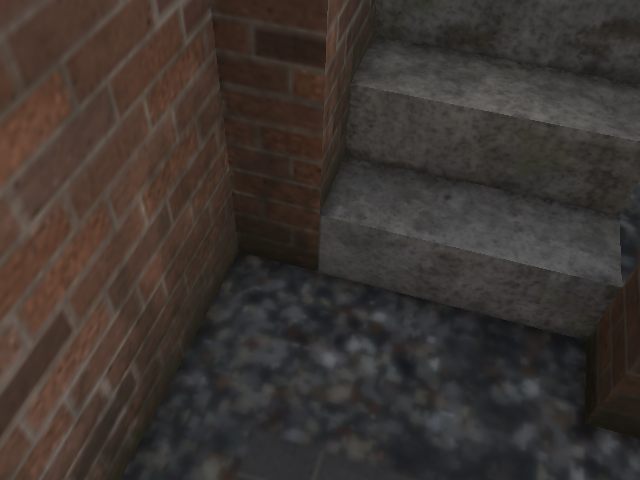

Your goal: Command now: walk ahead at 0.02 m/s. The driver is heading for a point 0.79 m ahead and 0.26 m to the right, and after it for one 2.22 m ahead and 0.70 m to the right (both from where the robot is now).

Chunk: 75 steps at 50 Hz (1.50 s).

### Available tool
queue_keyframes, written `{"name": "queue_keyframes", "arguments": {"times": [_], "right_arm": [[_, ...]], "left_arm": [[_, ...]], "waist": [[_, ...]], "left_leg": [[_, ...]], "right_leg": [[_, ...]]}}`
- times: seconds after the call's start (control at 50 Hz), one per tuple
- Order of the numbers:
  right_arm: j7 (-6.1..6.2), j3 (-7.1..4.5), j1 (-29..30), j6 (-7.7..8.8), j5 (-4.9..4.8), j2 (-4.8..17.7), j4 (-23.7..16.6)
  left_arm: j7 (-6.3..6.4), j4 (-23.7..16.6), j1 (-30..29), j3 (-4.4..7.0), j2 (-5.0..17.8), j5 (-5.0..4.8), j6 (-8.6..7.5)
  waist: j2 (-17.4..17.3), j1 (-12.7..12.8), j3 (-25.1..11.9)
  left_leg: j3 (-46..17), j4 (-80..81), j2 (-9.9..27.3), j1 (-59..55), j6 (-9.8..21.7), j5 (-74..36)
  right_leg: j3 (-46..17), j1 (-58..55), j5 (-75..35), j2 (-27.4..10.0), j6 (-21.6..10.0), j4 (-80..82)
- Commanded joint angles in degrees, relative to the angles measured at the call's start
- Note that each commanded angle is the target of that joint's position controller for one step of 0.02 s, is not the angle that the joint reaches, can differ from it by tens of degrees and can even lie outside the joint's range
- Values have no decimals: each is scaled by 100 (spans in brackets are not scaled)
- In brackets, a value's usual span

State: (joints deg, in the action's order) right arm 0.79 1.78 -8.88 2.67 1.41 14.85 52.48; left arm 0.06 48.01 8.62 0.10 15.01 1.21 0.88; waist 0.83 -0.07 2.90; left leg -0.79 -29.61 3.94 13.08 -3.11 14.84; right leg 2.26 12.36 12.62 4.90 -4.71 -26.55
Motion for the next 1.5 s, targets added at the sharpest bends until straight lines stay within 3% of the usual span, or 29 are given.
{"name": "queue_keyframes", "arguments": {"times": [0.02, 0.1, 0.14, 0.18, 0.24, 0.3, 0.36, 0.44, 0.46, 0.48, 0.5, 0.54, 0.6, 0.74, 0.86, 0.9, 0.92, 0.94, 0.96, 0.98, 1.0, 1.04, 1.06, 1.2, 1.24, 1.36, 1.44, 1.48, 1.5], "right_arm": [[34, -133, -1, 45, -10, 791, -152], [51, -112, 13, 31, -10, 811, -35], [59, -123, -89, 15, -49, 804, 66], [72, -151, 188, 57, -97, 832, -42], [25, -217, 602, 214, -204, 916, -275], [-96, -305, 309, 297, -187, 963, -167], [-225, -166, 210, 266, 13, 597, -78], [-167, -286, -521, 180, -22, 1003, 268], [-78, -312, -485, 134, 133, 1325, 189], [-32, -292, -377, 26, 225, 1526, 185], [-33, -312, -470, -5, 182, 1401, 232], [-13, -416, -220, 64, 45, 1504, 123], [66, -406, 220, 73, 59, 1257, -97], [335, -587, -66, -150, 15, 1303, -207], [218, -739, 244, -137, -215, 1425, -330], [185, -770, 329, -127, -306, 1419, -294], [100, -750, 76, -121, -210, 1211, -252], [41, -650, 14, -105, 22, 862, -349], [49, -544, 388, -56, 114, 579, -739], [114, -627, 525, -61, -99, 865, -782], [143, -697, 492, -87, -192, 1063, -743], [283, -816, 390, -203, -110, 1315, -611], [248, -783, 508, -199, -37, 1196, -688], [186, -721, 693, -189, -149, 864, -851], [119, -724, 725, -156, -156, 874, -869], [-73, -694, 943, 288, -134, 852, -921], [-121, -716, 633, 430, -189, 877, -838], [-48, -788, -14, 465, -253, 975, -595], [-46, -778, -338, 453, -164, 948, -503]], "left_arm": [[20, -279, -73, 144, 610, -7, -25], [34, -209, -68, 147, 632, -9, -4], [50, -152, 88, 216, 815, -59, 24], [52, -186, 281, 335, 1142, -102, 13], [61, -157, 684, 432, 1275, -71, -227], [98, -250, 368, 312, 907, -84, -349], [121, -239, 172, 328, 1087, -34, -204], [27, -75, 278, 200, 716, -106, -178], [22, -14, 419, 118, 473, 12, -152], [60, 21, 744, 97, 265, 73, -122], [102, -8, 629, 153, 549, -2, -59], [139, -41, 227, 301, 977, -153, -29], [221, 21, 419, 403, 933, -141, 43], [139, -551, -93, 434, 489, -130, 151], [-15, -772, 146, 489, 571, -158, 20], [-30, -661, 484, 572, 613, -119, 45], [-7, -585, 825, 703, 933, -149, 104], [116, -599, 1019, 874, 1550, -162, 139], [120, -867, 807, 887, 2031, -4, 87], [8, -873, 721, 860, 1797, 63, -112], [-38, -940, 393, 812, 1613, 19, -246], [5, -981, -119, 693, 1193, -235, -215], [65, -1020, -141, 588, 970, -221, -162], [323, -1021, 252, 628, 1237, -240, -76], [335, -1024, 310, 640, 1255, -260, -75], [275, -890, 390, 634, 1308, -252, -122], [258, -964, 212, 637, 1257, -296, -135], [233, -1045, 146, 552, 997, -325, -163], [225, -1007, 279, 477, 704, -319, -207]], "waist": [[-186, -20, -431], [-101, -28, -393], [85, 34, -443], [463, 212, 34], [549, 431, 290], [199, 211, 44], [140, 103, -189], [117, -225, -531], [-584, -114, -548], [-1446, 141, -618], [-1387, -70, -719], [-850, -189, -515], [-615, 136, -334], [-873, -85, -396], [-1289, -1, -784], [-1115, 203, -757], [-838, 239, -754], [683, 174, -627], [1497, 32, -664], [764, 254, -971], [641, 63, -788], [523, -109, -617], [528, -111, -652], [735, 58, -749], [728, 128, -724], [770, 264, -350], [726, -1, -226], [685, -321, -186], [207, -402, -468]], "left_leg": [[-132, 355, 121, 9, 98, -880], [-106, 393, 111, 0, 75, -752], [204, 87, -143, 139, 114, 377], [431, -593, -286, 1018, 203, 958], [-160, -2056, 138, 2296, 426, 1392], [-245, -2238, 392, 2330, 382, 1159], [229, -1394, 158, 1039, 78, 630], [296, 458, -67, -731, 189, -1165], [-768, 829, 767, -940, 447, -2375], [-1708, 907, 1564, -806, 1319, -3360], [-2225, 1233, 1882, -685, 1910, -2370], [-2048, 1318, 1784, -845, 1769, -1500], [-1073, 1439, 1496, -369, 1423, -1842], [-180, 1585, 1449, -673, 1518, -1454], [182, 1193, 1598, -691, 1305, -1694], [468, 659, 1441, -408, 942, -1331], [807, -9, 1157, -96, 519, -709], [1357, -1682, 501, 1321, -73, 908], [661, -3290, -106, 2601, -359, 2602], [-120, -4133, -217, 2560, -277, 2521], [-348, -4269, -148, 2611, -112, 2046], [-424, -3883, -12, 2477, -25, 1140], [-376, -3801, -98, 2334, -13, 888], [-481, -2142, -476, 2250, -144, 359], [-502, -1635, -515, 2112, -135, 193], [-543, -686, -531, 1709, 25, 268], [-315, 111, -621, 438, 108, 198], [-211, 1004, -507, -695, 228, -353], [-481, 1089, -98, -1563, 355, -463]], "right_leg": [[-728, -351, -1071, -614, -113, 485], [-792, -364, -997, -649, -115, 576], [-945, -366, 902, -651, -260, 829], [-1957, -273, 2933, -1307, -661, 1519], [-3239, -783, 2756, -2228, -1197, 1957], [-2270, -1142, 376, -1923, -1043, 1720], [-1171, -449, -1554, -1394, -965, 1365], [-842, 32, -1046, -899, -346, 519], [-606, 271, 95, -467, 50, -251], [-517, 593, 1627, -156, 352, -941], [-755, 784, 2287, -180, 494, -1575], [-1063, 1642, 2237, -172, 632, -3031], [-1147, 1546, 1434, -339, 825, -3523], [-454, 1748, 831, -630, 980, -2602], [92, 847, 467, -627, 569, -1173], [327, 141, -264, -411, 288, -246], [22, -407, -817, -437, 90, 166], [-1584, -1289, -2640, -1438, -357, 594], [-3239, -1416, -3986, -2460, -1377, 502], [-3348, -1070, -3313, -2616, -1676, 799], [-2858, -916, -2833, -2317, -1381, 840], [-2129, -543, -2318, -1802, -796, 784], [-2122, -467, -2172, -1733, -822, 823], [-2455, -996, -1480, -1573, -831, 862], [-2714, -853, 466, -1454, -837, 1169], [-3285, -788, 1570, -1370, -962, 1506], [-3290, 36, 1563, -1079, -798, 1351], [-3199, 609, 1715, -736, -513, 945], [-2768, 1035, 1896, -452, -243, 166]]}}
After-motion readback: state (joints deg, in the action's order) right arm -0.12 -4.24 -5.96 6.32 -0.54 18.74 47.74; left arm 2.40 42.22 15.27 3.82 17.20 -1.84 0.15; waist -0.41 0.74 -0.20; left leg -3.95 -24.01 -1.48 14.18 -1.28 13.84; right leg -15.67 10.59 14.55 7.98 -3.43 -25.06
